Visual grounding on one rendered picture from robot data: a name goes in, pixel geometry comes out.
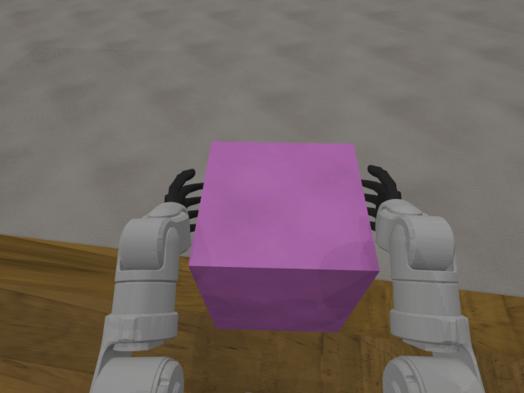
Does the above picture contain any carton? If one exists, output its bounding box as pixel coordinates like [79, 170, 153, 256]
[188, 142, 380, 332]

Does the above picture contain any left robot upper arm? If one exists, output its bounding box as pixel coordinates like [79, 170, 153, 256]
[92, 357, 184, 393]

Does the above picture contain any left robot forearm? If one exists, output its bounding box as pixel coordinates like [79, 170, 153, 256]
[89, 202, 192, 393]

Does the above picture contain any robot right hand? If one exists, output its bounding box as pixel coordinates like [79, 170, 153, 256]
[361, 165, 401, 232]

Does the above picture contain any right robot forearm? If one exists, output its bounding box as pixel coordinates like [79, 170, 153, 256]
[375, 199, 485, 393]

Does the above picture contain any right robot upper arm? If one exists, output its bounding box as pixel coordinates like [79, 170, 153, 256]
[382, 355, 484, 393]

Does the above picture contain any robot left hand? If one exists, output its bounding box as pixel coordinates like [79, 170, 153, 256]
[165, 169, 204, 232]

